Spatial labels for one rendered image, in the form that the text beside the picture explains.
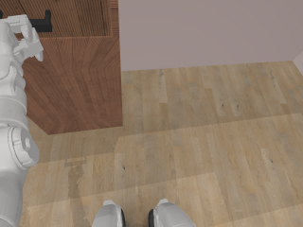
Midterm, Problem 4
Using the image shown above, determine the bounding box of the robot left hand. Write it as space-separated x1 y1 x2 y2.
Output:
0 14 44 66

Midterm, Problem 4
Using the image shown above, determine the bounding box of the handle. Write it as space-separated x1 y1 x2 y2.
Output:
0 9 53 33

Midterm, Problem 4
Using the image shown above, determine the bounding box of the left robot thigh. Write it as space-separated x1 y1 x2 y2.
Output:
92 204 123 227

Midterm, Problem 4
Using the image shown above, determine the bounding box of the left robot upper arm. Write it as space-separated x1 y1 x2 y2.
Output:
0 126 40 227

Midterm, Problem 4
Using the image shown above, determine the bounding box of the drawer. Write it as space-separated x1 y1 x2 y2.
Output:
0 0 112 39

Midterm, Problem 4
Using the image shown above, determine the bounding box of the cabinet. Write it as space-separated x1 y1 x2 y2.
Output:
17 0 123 135

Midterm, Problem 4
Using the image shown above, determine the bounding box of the robot left forearm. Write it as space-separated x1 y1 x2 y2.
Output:
0 55 29 131

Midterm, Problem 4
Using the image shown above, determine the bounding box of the robot right shin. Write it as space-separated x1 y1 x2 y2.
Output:
153 199 169 227

